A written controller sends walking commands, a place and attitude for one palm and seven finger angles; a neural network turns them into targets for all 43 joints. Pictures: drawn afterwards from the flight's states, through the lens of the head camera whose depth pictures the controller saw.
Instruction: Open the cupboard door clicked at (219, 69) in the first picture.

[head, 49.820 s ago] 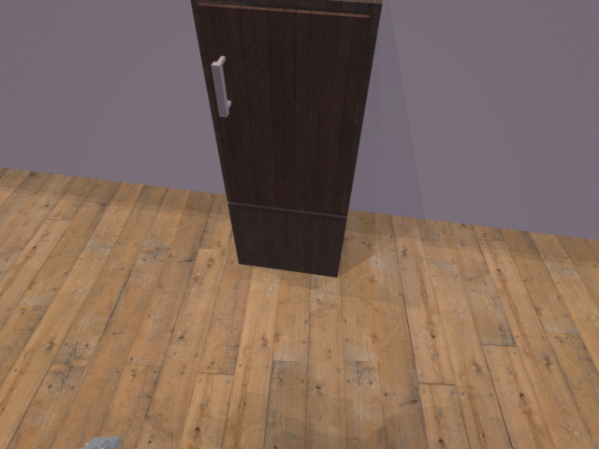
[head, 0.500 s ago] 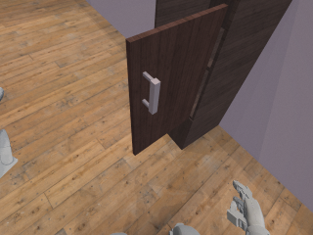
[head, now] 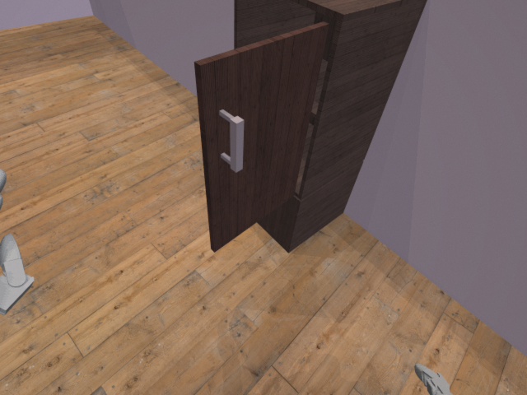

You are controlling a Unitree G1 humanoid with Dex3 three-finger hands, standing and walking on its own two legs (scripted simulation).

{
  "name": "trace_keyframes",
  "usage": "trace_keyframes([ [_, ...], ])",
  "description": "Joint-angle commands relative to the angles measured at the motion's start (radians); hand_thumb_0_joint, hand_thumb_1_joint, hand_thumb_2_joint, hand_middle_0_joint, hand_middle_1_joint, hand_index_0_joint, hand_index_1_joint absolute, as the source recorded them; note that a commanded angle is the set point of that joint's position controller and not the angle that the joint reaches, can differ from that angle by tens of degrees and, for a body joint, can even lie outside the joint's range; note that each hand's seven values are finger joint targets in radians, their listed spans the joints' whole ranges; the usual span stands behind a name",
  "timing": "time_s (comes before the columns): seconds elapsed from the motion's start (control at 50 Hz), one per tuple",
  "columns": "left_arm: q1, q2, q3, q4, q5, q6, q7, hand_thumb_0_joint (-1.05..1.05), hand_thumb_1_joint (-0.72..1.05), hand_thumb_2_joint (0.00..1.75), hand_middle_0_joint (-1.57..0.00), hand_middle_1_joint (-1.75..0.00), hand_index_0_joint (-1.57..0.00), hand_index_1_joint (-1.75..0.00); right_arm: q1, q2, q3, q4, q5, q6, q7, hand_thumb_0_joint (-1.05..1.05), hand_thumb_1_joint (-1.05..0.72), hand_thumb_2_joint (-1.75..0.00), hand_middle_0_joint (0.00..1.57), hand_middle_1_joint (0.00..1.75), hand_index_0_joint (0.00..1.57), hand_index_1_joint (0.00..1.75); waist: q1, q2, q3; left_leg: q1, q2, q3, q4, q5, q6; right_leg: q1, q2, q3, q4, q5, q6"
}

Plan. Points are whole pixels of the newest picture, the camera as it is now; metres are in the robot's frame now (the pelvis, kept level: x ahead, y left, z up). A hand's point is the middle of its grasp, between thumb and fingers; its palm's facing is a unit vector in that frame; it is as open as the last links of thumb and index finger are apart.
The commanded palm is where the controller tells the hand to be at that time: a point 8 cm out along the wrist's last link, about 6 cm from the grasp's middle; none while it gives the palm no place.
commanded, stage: stop stepping back and stand still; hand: left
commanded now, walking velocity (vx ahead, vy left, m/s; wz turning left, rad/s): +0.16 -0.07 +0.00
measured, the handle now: (230, 141) +0.60 +0.09 +0.05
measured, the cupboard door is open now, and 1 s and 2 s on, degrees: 94 94 94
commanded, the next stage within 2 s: let the arm hang, fingers relaxed in 0.56 s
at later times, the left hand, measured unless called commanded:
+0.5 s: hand (3, 287) +0.19 +0.28 +0.17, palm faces +0.42 -0.77 -0.48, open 7.4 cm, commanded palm +0.13 +0.31 +0.18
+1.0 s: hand out of the picture +0.01 +0.19 -0.17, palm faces -0.03 -0.98 -0.17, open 7.1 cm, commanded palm none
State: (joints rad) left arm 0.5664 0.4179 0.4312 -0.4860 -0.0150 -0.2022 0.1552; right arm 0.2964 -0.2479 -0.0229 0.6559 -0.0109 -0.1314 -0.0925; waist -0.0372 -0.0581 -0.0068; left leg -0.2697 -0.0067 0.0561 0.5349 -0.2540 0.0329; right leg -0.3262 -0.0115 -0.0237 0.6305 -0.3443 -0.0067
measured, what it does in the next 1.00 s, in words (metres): stands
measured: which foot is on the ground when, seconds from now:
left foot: down 0.00-1.00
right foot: down 0.00-1.00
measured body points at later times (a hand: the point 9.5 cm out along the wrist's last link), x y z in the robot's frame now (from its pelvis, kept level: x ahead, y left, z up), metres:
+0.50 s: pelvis -0.01 +0.01 +0.00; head -0.01 +0.02 +0.45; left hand +0.16 +0.31 +0.19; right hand +0.15 -0.21 -0.08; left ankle +0.02 +0.12 -0.73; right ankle +0.01 -0.10 -0.73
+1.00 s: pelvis -0.02 +0.01 +0.00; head +0.01 +0.02 +0.45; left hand +0.01 +0.25 -0.15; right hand +0.02 -0.25 -0.14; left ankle +0.02 +0.12 -0.73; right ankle +0.01 -0.10 -0.73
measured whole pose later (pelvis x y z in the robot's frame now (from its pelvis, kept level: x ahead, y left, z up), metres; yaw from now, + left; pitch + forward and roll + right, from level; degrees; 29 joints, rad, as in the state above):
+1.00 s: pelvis -0.02 +0.01 +0.00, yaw +0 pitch -1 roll +0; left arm 0.26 0.19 -0.01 0.99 0.02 0.04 0.00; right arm 0.22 -0.25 0.00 1.01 -0.02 0.02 0.00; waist -0.02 -0.02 0.08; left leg -0.28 -0.01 0.03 0.49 -0.20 0.02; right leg -0.26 -0.02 -0.06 0.49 -0.22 -0.01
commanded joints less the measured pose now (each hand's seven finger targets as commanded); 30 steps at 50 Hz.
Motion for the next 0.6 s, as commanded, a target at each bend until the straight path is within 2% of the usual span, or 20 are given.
trace_keyframes([
  [0.0,-0.073,0.178,0.123,-0.189,0.022,-0.080,0.032,0.00,0.90,0.90,-0.20,-0.30,-0.20,-0.30,-0.124,-0.089,-0.019,-0.158,-0.010,-0.090,-0.002,0.00,-0.90,-0.90,0.20,0.30,0.20,0.30,0.013,0.231,0.044,-0.062,0.283,-0.372,-0.360,-0.302,0.141,-0.058,-0.003,-0.018,0.185,-0.125,0.007],
  [0.02,-0.057,0.159,0.103,-0.156,0.017,-0.073,0.030,0.00,0.90,0.90,-0.20,-0.30,-0.20,-0.30,-0.125,-0.096,-0.020,-0.149,-0.005,-0.092,0.000,0.00,-0.90,-0.90,0.20,0.30,0.20,0.30,0.020,0.195,0.042,-0.065,0.264,-0.310,-0.328,-0.227,0.127,-0.015,-0.004,-0.036,0.103,-0.122,0.009],
  [0.06,-0.055,0.163,0.100,-0.151,0.015,-0.070,0.025,0.00,0.90,0.90,-0.20,-0.30,-0.20,-0.30,-0.145,-0.107,-0.019,-0.154,-0.001,-0.088,0.000,0.00,-0.90,-0.90,0.20,0.30,0.20,0.30,0.028,0.213,0.025,-0.109,0.211,-0.196,-0.258,-0.209,0.082,0.128,0.004,-0.076,-0.101,-0.047,0.000],
  [0.08,-0.057,0.161,0.090,-0.131,0.018,-0.069,0.020,0.00,0.90,0.90,-0.20,-0.30,-0.20,-0.30,-0.149,-0.109,-0.019,-0.156,-0.006,-0.077,0.001,0.00,-0.90,-0.90,0.20,0.30,0.20,0.30,0.028,0.160,0.037,-0.183,0.167,-0.149,-0.177,-0.217,0.056,0.198,-0.016,-0.023,-0.202,-0.018,-0.017],
  [0.1,-0.057,0.173,0.096,-0.114,0.016,-0.069,0.014,0.00,0.90,0.90,-0.20,-0.30,-0.20,-0.30,-0.148,-0.102,-0.025,-0.159,-0.005,-0.067,0.004,0.00,-0.90,-0.90,0.20,0.30,0.20,0.30,0.026,0.040,0.038,-0.248,0.093,-0.084,-0.012,-0.217,0.024,0.208,-0.102,0.161,-0.291,-0.084,-0.075],
  [0.12,-0.084,0.201,0.117,-0.127,0.008,-0.069,0.010,0.00,0.90,0.90,-0.20,-0.30,-0.20,-0.30,-0.147,-0.099,-0.030,-0.165,-0.007,-0.058,0.009,0.00,-0.90,-0.90,0.20,0.30,0.20,0.30,0.026,-0.089,0.027,-0.266,0.027,-0.019,0.206,-0.165,-0.005,0.147,-0.259,0.397,-0.407,-0.192,-0.149],
  [0.14,-0.139,0.208,0.124,-0.152,0.000,-0.074,0.009,0.00,0.90,0.90,-0.20,-0.30,-0.20,-0.30,-0.145,-0.088,-0.035,-0.154,0.002,-0.066,0.013,0.00,-0.90,-0.90,0.20,0.30,0.20,0.30,0.042,-0.131,-0.005,-0.251,0.019,-0.027,0.404,-0.193,-0.017,0.093,-0.342,0.508,-0.464,-0.258,-0.196],
  [0.16,-0.146,0.193,0.116,-0.138,0.000,-0.074,0.006,0.00,0.90,0.90,-0.20,-0.30,-0.20,-0.30,-0.135,-0.089,-0.037,-0.141,0.001,-0.066,0.017,0.00,-0.90,-0.90,0.20,0.30,0.20,0.30,0.031,-0.083,-0.012,-0.252,0.029,-0.049,0.495,-0.196,-0.023,0.059,-0.340,0.495,-0.472,-0.297,-0.209],
  [0.18,-0.125,0.176,0.109,-0.128,-0.004,-0.071,0.003,0.00,0.90,0.90,-0.20,-0.30,-0.20,-0.30,-0.120,-0.080,-0.032,-0.137,0.002,-0.061,0.020,0.00,-0.90,-0.90,0.20,0.30,0.20,0.30,0.021,-0.048,0.009,-0.238,0.061,-0.073,0.455,-0.158,-0.023,0.043,-0.316,0.407,-0.435,-0.201,-0.201],
  [0.22,-0.118,0.173,0.112,-0.159,-0.001,-0.074,0.001,0.00,0.90,0.90,-0.20,-0.30,-0.20,-0.30,-0.145,-0.059,-0.014,-0.151,0.003,-0.060,0.017,0.00,-0.90,-0.90,0.20,0.30,0.20,0.30,0.024,-0.065,0.001,-0.075,0.082,-0.054,0.253,-0.120,-0.012,-0.036,-0.257,0.233,-0.374,-0.047,-0.155],
  [0.26,-0.099,0.173,0.118,-0.180,-0.001,-0.074,0.009,0.00,0.90,0.90,-0.20,-0.30,-0.20,-0.30,-0.147,-0.055,-0.007,-0.146,-0.006,-0.067,-0.001,0.00,-0.90,-0.90,0.20,0.30,0.20,0.30,0.017,0.036,-0.014,0.069,0.054,-0.013,-0.014,-0.031,-0.008,-0.058,-0.187,0.154,-0.315,-0.077,-0.099],
  [0.28,-0.109,0.174,0.115,-0.217,-0.002,-0.083,0.009,0.00,0.90,0.90,-0.20,-0.30,-0.20,-0.30,-0.147,-0.070,-0.008,-0.151,-0.011,-0.073,-0.005,0.00,-0.90,-0.90,0.20,0.30,0.20,0.30,0.021,0.134,-0.009,0.080,0.072,-0.065,-0.129,-0.054,0.000,-0.035,-0.137,0.133,-0.247,-0.079,-0.067],
  [0.3,-0.110,0.180,0.123,-0.240,-0.002,-0.091,0.010,0.00,0.90,0.90,-0.20,-0.30,-0.20,-0.30,-0.159,-0.090,-0.014,-0.169,-0.014,-0.079,-0.007,0.00,-0.90,-0.90,0.20,0.30,0.20,0.30,0.038,0.256,0.000,0.058,0.151,-0.182,-0.207,-0.082,0.026,-0.027,-0.065,0.093,-0.155,-0.041,-0.030],
  [0.32,-0.115,0.186,0.133,-0.272,0.002,-0.096,0.014,0.00,0.90,0.90,-0.20,-0.30,-0.20,-0.30,-0.165,-0.096,-0.016,-0.187,-0.006,-0.081,-0.005,0.00,-0.90,-0.90,0.20,0.30,0.20,0.30,0.052,0.295,-0.041,0.031,0.205,-0.252,-0.223,-0.022,0.048,0.032,-0.021,0.042,-0.084,0.059,-0.002],
  [0.34,-0.080,0.185,0.145,-0.216,0.002,-0.093,0.010,0.00,0.90,0.90,-0.20,-0.30,-0.20,-0.30,-0.151,-0.076,-0.008,-0.169,-0.004,-0.081,-0.002,0.00,-0.90,-0.90,0.20,0.30,0.20,0.30,0.042,0.289,-0.056,-0.003,0.210,-0.264,-0.272,-0.065,0.044,0.066,0.003,0.005,-0.039,0.043,0.012],
  [0.38,-0.106,0.167,0.122,-0.214,0.008,-0.090,0.003,0.00,0.90,0.90,-0.20,-0.30,-0.20,-0.30,-0.161,-0.062,-0.001,-0.174,-0.005,-0.088,-0.001,0.00,-0.90,-0.90,0.20,0.30,0.20,0.30,0.042,0.243,-0.009,-0.044,0.223,-0.255,-0.298,-0.026,0.047,0.091,-0.004,-0.007,-0.027,0.046,0.019],
  [0.4,-0.100,0.163,0.119,-0.183,0.010,-0.088,0.003,0.00,0.90,0.90,-0.20,-0.30,-0.20,-0.30,-0.156,-0.067,-0.002,-0.171,-0.003,-0.092,-0.001,0.00,-0.90,-0.90,0.20,0.30,0.20,0.30,0.043,0.214,-0.009,-0.036,0.217,-0.218,-0.270,0.032,0.045,0.104,-0.011,-0.003,-0.062,0.077,0.018],
  [0.44,-0.095,0.141,0.096,-0.143,0.006,-0.082,0.000,0.00,0.90,0.90,-0.20,-0.30,-0.20,-0.30,-0.150,-0.075,-0.005,-0.171,0.003,-0.095,0.003,0.00,-0.90,-0.90,0.20,0.30,0.20,0.30,0.039,0.135,-0.026,-0.025,0.160,-0.139,-0.203,0.080,0.020,0.140,-0.025,0.027,-0.148,0.180,0.013],
  [0.5,-0.072,0.136,0.087,-0.121,-0.004,-0.076,-0.006,0.00,0.90,0.90,-0.20,-0.30,-0.20,-0.30,-0.144,-0.073,-0.012,-0.169,0.005,-0.093,0.014,0.00,-0.90,-0.90,0.20,0.30,0.20,0.30,0.030,0.032,-0.066,0.025,0.088,-0.076,-0.097,0.091,-0.011,0.130,-0.079,0.128,-0.248,0.262,-0.015],
  [0.58,-0.097,0.148,0.089,-0.156,-0.008,-0.063,-0.006,0.00,0.90,0.90,-0.20,-0.30,-0.20,-0.30,-0.163,-0.067,-0.010,-0.173,0.003,-0.077,0.015,0.00,-0.90,-0.90,0.20,0.30,0.20,0.30,0.028,0.061,-0.057,0.065,0.064,-0.062,-0.083,0.053,-0.017,0.070,-0.095,0.148,-0.311,0.152,-0.028],
])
